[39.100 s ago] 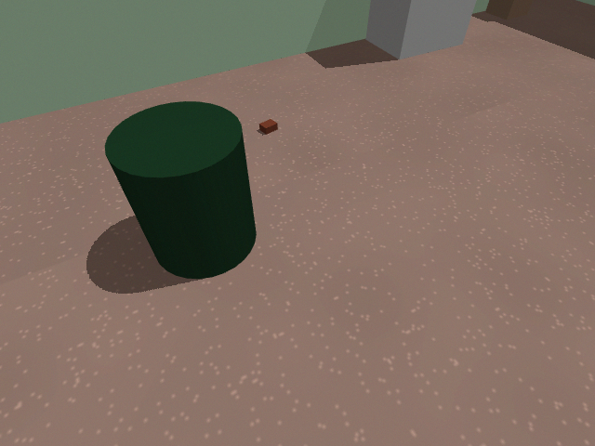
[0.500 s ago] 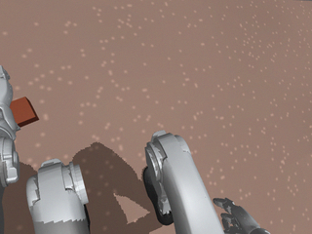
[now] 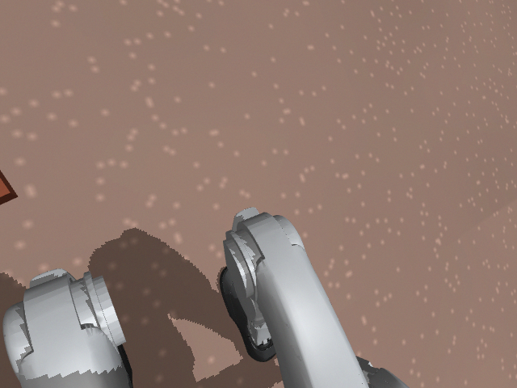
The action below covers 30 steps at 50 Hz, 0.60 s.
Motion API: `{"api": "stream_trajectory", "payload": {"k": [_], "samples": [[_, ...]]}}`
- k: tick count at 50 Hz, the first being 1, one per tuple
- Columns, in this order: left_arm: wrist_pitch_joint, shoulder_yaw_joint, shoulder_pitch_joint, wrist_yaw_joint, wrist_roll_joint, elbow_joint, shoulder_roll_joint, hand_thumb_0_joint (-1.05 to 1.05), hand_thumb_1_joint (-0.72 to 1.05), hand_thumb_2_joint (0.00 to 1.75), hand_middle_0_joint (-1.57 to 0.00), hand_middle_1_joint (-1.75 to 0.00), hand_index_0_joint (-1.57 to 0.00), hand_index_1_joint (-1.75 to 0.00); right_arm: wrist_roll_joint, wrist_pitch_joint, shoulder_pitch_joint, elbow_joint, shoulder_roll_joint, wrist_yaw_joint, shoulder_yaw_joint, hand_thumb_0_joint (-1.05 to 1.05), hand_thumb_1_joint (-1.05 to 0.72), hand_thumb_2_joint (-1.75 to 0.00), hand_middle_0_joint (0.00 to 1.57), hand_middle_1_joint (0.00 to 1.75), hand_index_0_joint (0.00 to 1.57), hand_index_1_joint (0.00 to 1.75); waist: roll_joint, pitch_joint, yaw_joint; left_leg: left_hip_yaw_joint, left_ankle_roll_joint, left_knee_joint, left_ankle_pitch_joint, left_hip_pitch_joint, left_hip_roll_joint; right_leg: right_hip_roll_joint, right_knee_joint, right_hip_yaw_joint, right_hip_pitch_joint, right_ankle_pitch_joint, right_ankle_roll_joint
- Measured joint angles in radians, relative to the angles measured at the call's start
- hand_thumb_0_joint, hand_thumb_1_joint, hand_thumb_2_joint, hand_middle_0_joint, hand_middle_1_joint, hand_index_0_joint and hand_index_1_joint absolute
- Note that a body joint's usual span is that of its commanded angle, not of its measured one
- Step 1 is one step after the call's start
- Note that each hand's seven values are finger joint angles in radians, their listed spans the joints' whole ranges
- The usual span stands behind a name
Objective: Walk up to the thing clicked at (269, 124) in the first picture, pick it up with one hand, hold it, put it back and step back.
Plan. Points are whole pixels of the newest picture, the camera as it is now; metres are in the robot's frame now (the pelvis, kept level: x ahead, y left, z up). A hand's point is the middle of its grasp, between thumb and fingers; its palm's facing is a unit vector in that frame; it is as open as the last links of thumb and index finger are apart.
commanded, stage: rest palm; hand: left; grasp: from above
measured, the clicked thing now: out of the picture +0.45 +0.29 -0.29
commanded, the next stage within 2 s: close in 0.62 s
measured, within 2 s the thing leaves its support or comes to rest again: neither
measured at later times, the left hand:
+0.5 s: hand out of the picture +0.45 +0.29 -0.25, palm faces -0.39 -0.20 -0.90, open 13.8 cm
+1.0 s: hand out of the picture +0.45 +0.30 -0.26, palm faces -0.41 -0.20 -0.89, open 12.5 cm
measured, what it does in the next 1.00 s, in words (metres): stands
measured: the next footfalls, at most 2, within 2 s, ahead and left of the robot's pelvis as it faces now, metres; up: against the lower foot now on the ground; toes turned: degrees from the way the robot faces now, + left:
none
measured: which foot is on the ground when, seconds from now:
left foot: down 0.00-1.00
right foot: down 0.00-1.00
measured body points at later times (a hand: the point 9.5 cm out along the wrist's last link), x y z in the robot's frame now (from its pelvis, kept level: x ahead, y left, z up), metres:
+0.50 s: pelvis -0.01 +0.01 +0.00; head +0.27 +0.13 +0.33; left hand +0.47 +0.30 -0.20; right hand +0.00 -0.25 -0.05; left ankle +0.05 +0.13 -0.28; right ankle +0.11 -0.13 -0.27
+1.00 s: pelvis -0.01 +0.01 +0.00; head +0.27 +0.12 +0.33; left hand +0.46 +0.30 -0.20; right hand +0.00 -0.24 -0.05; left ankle +0.05 +0.13 -0.28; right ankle +0.11 -0.13 -0.27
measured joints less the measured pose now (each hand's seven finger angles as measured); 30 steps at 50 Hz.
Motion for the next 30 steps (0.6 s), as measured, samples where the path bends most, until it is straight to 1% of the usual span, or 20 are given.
{"api": "stream_trajectory", "payload": {"k": [4,9,15,20,25,30], "samples": [[0.005,0.005,-0.014,0.017,0.006,0.039,0.009,0.0,-0.5,0.96,-0.1,-0.95,-0.09,-0.95,-0.003,-0.014,-0.014,-0.013,-0.006,0.011,0.005,0.0,-0.89,-0.9,0.2,0.3,0.2,0.3,-0.006,0.001,-0.006,-0.003,0.003,0.0,0.007,0.002,0.001,0.001,-0.004,-0.004,0.005,0.007,-0.002],[0.005,0.019,-0.031,0.027,0.013,0.088,0.038,0.0,-0.48,0.94,-0.11,-0.95,-0.1,-0.95,-0.009,-0.029,-0.026,-0.022,-0.017,0.017,0.014,0.0,-0.89,-0.9,0.2,0.3,0.2,0.3,-0.016,0.014,-0.016,-0.007,0.008,0.003,0.022,-0.001,0.0,0.003,-0.009,-0.008,0.008,0.021,0.002],[-0.008,0.005,-0.044,0.031,0.021,0.104,0.071,0.0,-0.47,0.92,-0.12,-0.95,-0.12,-0.95,-0.016,-0.039,-0.023,-0.016,-0.028,0.017,0.026,0.0,-0.89,-0.9,0.2,0.3,0.2,0.3,-0.035,0.034,-0.023,-0.012,0.014,0.011,0.033,-0.006,-0.001,0.006,-0.01,-0.013,0.011,0.032,0.001],[-0.016,-0.016,-0.048,0.042,0.033,0.103,0.082,0.0,-0.45,0.91,-0.13,-0.95,-0.13,-0.95,-0.023,-0.048,-0.014,-0.007,-0.03,0.025,0.043,0.0,-0.89,-0.9,0.2,0.3,0.2,0.3,-0.048,0.042,-0.028,-0.019,0.016,0.018,0.028,-0.002,-0.001,0.007,-0.01,-0.02,0.019,0.03,-0.006],[-0.012,-0.014,-0.053,0.066,0.044,0.112,0.09,0.0,-0.44,0.9,-0.15,-0.95,-0.14,-0.94,-0.03,-0.057,-0.012,-0.008,-0.025,0.04,0.057,0.0,-0.9,-0.9,0.2,0.3,0.2,0.3,-0.052,0.044,-0.037,-0.028,0.017,0.023,0.019,-0.001,0.0,0.006,-0.013,-0.028,0.024,0.027,-0.006],[0.009,-0.007,-0.059,0.083,0.04,0.121,0.099,0.0,-0.43,0.88,-0.15,-0.94,-0.15,-0.94,-0.031,-0.071,-0.019,-0.018,-0.023,0.054,0.065,0.0,-0.9,-0.9,0.2,0.3,0.2,0.3,-0.052,0.053,-0.047,-0.032,0.02,0.028,0.015,0.0,0.003,0.007,-0.015,-0.032,0.027,0.028,-0.001]]}}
